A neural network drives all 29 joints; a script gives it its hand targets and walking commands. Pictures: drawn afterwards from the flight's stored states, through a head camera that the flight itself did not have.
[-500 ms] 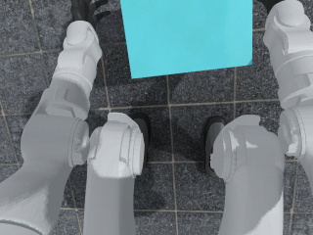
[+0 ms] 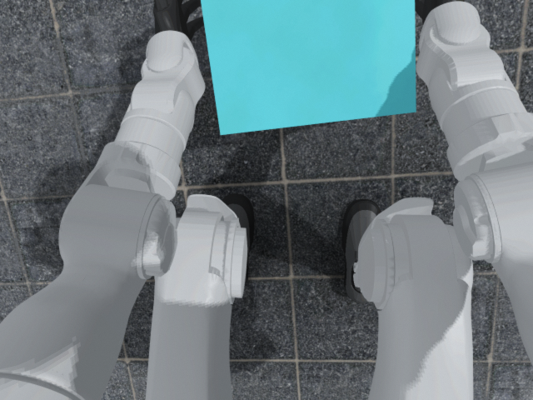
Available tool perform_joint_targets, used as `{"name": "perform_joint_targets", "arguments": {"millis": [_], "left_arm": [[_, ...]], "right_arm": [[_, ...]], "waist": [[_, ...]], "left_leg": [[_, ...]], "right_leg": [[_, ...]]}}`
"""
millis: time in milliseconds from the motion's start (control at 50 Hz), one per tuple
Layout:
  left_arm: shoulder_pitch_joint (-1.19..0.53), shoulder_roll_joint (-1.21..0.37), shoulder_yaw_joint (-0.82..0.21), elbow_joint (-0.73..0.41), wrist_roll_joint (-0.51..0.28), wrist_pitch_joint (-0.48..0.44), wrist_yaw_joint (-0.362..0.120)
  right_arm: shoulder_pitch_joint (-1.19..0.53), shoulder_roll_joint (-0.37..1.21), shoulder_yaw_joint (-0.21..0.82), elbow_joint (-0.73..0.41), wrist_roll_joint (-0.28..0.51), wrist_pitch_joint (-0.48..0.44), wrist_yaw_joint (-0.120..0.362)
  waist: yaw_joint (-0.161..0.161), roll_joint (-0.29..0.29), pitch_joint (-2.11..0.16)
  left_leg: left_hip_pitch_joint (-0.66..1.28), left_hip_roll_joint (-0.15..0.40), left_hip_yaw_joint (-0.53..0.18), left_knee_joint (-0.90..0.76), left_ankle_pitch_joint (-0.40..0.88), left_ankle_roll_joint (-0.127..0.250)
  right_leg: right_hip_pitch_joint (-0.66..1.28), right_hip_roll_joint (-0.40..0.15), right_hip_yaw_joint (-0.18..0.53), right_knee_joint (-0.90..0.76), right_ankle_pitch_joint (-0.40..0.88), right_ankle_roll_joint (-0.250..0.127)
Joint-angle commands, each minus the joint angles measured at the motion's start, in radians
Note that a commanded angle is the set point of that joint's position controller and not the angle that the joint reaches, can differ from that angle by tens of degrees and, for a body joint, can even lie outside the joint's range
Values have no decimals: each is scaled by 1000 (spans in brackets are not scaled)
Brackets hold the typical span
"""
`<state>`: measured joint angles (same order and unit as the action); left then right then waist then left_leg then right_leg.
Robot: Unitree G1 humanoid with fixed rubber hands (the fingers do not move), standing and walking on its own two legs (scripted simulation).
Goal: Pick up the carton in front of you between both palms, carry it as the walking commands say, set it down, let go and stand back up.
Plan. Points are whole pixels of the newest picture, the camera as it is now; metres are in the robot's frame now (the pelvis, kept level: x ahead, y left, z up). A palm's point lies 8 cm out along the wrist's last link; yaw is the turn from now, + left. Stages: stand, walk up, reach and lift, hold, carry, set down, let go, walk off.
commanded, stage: reach and lift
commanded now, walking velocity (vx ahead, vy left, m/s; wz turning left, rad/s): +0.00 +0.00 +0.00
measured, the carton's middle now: (304, 49) +0.50 -0.01 -0.25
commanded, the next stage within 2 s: none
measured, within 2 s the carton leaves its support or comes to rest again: leaves its support in 0.20 s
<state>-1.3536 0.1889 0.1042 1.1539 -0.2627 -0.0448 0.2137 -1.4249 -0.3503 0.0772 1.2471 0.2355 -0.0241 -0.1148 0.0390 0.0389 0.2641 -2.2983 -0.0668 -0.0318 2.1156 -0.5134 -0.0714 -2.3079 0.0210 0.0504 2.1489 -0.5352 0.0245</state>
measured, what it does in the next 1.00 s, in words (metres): rises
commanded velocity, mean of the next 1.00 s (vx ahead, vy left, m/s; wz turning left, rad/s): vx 0.00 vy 0.00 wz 0.00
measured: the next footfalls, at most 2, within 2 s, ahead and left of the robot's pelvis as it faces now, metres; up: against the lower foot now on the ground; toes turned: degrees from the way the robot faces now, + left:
none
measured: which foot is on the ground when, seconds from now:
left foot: down 0.00-1.00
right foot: down 0.00-1.00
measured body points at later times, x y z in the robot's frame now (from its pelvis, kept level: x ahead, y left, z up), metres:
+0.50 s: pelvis +0.00 +0.00 +0.03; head +0.28 -0.03 +0.38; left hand +0.50 +0.13 -0.06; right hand +0.51 -0.17 -0.07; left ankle +0.13 +0.13 -0.34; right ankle +0.11 -0.13 -0.34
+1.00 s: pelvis +0.03 +0.00 +0.16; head +0.24 -0.02 +0.55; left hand +0.48 +0.13 +0.10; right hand +0.48 -0.17 +0.09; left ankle +0.13 +0.13 -0.34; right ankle +0.11 -0.13 -0.34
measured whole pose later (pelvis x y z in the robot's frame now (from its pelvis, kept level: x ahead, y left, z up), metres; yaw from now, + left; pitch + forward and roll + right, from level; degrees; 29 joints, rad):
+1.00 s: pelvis +0.03 +0.00 +0.16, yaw -3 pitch +39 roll +1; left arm -0.77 -0.07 0.40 0.60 0.09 0.30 0.11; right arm -0.82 -0.03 -0.29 0.70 -0.10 0.32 -0.09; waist 0.03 0.01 -0.21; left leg -1.80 -0.11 -0.10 1.65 -0.53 -0.07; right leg -1.81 0.11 0.10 1.65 -0.52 0.05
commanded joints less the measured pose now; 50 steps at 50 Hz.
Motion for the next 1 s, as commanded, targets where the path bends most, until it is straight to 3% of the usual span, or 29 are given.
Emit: {"name": "perform_joint_targets", "arguments": {"millis": [0,60,120,200,260,320,360,440,500,580,660,820,980], "left_arm": [[-436,-583,-125,-126,55,12,-155],[-505,-750,-103,-169,105,48,-224],[-529,-861,-121,-232,93,70,-254],[-538,-996,-224,-375,21,93,-256],[-539,-1051,-300,-529,0,122,-245],[-529,-1072,-338,-681,28,168,-247],[-503,-1086,-344,-719,57,207,-257],[-408,-1127,-263,-575,155,271,-281],[-369,-1165,-170,-482,243,302,-308],[-350,-1195,-120,-445,296,317,-331],[-312,-1229,-133,-444,304,323,-345],[-195,-1298,-262,-513,249,342,-358],[-56,-1329,-358,-558,211,351,-359]], "right_arm": [[-488,597,119,-149,-24,-3,137],[-542,786,99,-198,-60,24,193],[-547,899,105,-266,-45,40,215],[-548,1011,170,-425,3,56,203],[-513,1078,216,-572,16,88,186],[-471,1146,238,-705,-4,140,185],[-439,1193,234,-734,-28,181,199],[-342,1275,161,-595,-106,246,233],[-298,1312,67,-482,-186,274,264],[-269,1330,-21,-429,-252,283,282],[-239,1347,-30,-446,-276,283,287],[-164,1410,107,-584,-223,298,288],[-43,1454,206,-649,-176,308,282]], "waist": [[-3,-112,-1067],[-8,-112,-1065],[-7,-98,-1148],[-25,-98,-1446],[-43,-111,-1667],[-38,-121,-1786],[-27,-119,-1730],[3,-121,-1389],[11,-113,-1267],[2,-92,-1291],[-12,-75,-1361],[-20,-75,-1490],[-12,-82,-1446]], "left_leg": [[495,-62,101,-112,224,15],[483,-81,114,-100,199,23],[524,-90,131,-81,268,23],[653,-96,143,-65,404,14],[728,-108,158,-78,431,9],[782,-123,168,-122,389,15],[761,-126,170,-167,312,21],[627,-119,154,-270,84,37],[605,-119,145,-333,17,46],[651,-121,138,-408,38,41],[722,-124,131,-467,83,33],[893,-128,114,-563,178,24],[1055,-123,87,-677,226,24]], "right_leg": [[546,54,-43,-173,209,-18],[515,74,-63,-161,189,-17],[540,87,-78,-141,261,-19],[733,98,-101,-120,431,-17],[907,107,-119,-130,501,-11],[983,125,-134,-168,461,-4],[945,134,-138,-208,374,-3],[744,137,-130,-322,110,-2],[675,142,-125,-389,20,-5],[718,148,-123,-454,57,-9],[794,151,-124,-510,112,-9],[988,157,-119,-606,212,2],[1140,161,-99,-717,257,13]]}}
